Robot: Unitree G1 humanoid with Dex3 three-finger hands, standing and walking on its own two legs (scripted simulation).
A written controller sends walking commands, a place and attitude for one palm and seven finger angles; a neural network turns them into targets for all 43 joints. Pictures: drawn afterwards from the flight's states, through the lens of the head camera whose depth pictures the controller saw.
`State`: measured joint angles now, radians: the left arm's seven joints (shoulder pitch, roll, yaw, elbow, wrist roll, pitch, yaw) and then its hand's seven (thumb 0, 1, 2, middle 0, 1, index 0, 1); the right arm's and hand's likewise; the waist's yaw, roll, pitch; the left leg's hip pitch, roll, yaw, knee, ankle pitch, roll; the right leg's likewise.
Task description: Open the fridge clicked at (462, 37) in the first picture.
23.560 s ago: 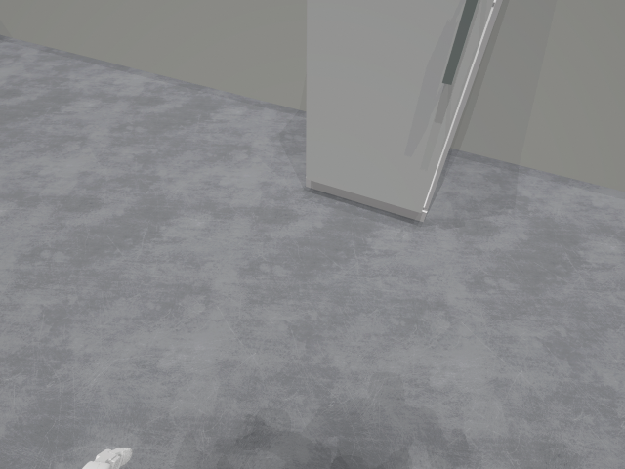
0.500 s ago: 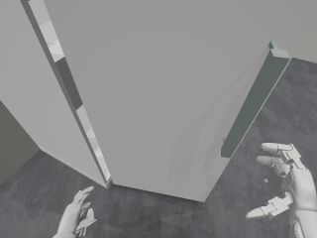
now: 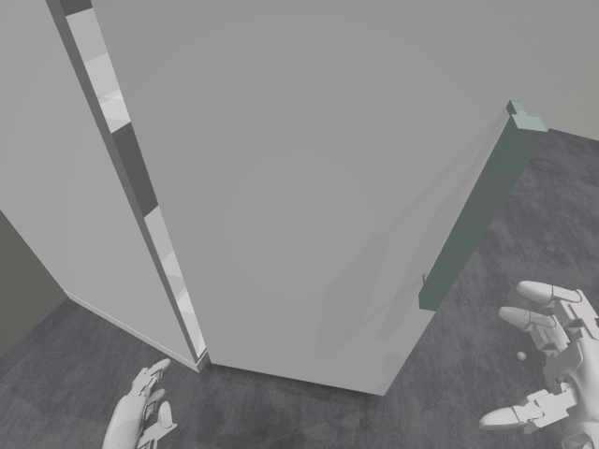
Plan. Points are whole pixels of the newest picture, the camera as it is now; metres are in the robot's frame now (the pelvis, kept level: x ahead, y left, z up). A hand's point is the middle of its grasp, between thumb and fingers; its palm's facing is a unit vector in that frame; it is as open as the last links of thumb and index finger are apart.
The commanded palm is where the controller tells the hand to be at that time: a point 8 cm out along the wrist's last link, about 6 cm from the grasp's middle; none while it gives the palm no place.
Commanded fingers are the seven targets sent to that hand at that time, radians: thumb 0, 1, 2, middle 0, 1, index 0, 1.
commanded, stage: draw the hand back to the body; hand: right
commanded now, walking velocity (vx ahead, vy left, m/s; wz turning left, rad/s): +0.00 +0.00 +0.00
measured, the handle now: (462, 224) +0.39 -0.22 +0.12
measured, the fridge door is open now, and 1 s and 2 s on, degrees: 73 73 73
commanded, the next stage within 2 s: step back with the hand held close in 1.32 s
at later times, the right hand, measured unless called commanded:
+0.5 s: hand (575, 357) +0.20 -0.26 +0.14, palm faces +0.39 +0.84 -0.37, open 13.1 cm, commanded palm +0.15 -0.30 +0.16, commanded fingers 0.00 -0.14 -0.53 0.23 0.75 0.23 0.75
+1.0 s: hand out of the picture +0.22 -0.29 +0.19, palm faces +0.45 +0.81 -0.38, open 8.3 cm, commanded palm +0.17 -0.32 +0.20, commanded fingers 0.00 -0.90 -0.90 0.20 0.30 0.20 0.30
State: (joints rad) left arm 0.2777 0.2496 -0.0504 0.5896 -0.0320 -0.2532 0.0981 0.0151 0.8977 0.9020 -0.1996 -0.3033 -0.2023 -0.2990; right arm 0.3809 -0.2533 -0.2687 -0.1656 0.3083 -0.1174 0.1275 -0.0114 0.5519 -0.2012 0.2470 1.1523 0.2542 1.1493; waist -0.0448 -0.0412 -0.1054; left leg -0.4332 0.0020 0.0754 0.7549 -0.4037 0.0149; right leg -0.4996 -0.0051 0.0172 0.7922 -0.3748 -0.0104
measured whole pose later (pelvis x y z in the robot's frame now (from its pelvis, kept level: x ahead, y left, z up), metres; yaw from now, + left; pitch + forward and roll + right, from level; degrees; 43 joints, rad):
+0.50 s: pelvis +0.01 +0.00 +0.02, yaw +0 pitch -1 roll +1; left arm 0.22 0.24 -0.05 0.62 -0.01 -0.18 0.12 0.01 0.90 0.90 -0.20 -0.30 -0.20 -0.30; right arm 0.47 -0.34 -0.28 -0.30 0.10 -0.02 -0.09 -0.01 0.20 -0.37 0.24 0.95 0.25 0.94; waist -0.07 -0.05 -0.02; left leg -0.19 0.00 0.06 0.53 -0.32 0.01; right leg -0.25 0.00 0.00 0.57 -0.29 -0.02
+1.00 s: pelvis +0.02 -0.02 +0.03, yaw +2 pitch -4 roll +0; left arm 0.20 0.23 -0.04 0.64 0.01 -0.12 0.08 0.01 0.90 0.90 -0.20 -0.30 -0.20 -0.30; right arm 0.43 -0.35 -0.36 -0.37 0.07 -0.04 -0.10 0.01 -0.69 -0.80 0.21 0.42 0.22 0.42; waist -0.08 -0.05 0.01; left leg -0.06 0.02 0.03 0.39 -0.26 -0.01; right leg -0.11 0.02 -0.03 0.42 -0.25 -0.03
